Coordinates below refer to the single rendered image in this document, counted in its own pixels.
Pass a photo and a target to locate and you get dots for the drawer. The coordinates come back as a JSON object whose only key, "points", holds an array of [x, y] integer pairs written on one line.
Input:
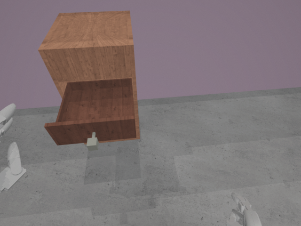
{"points": [[105, 107]]}

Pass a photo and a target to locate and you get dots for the handle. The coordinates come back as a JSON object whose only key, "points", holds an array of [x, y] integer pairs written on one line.
{"points": [[92, 143]]}

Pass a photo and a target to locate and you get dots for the robot left hand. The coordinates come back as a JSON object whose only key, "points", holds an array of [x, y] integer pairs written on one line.
{"points": [[9, 176]]}

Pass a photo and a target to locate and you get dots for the robot right hand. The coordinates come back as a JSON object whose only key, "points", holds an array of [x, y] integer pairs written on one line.
{"points": [[248, 218]]}

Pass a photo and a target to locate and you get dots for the cabinet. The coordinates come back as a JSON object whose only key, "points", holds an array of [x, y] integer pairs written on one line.
{"points": [[91, 46]]}

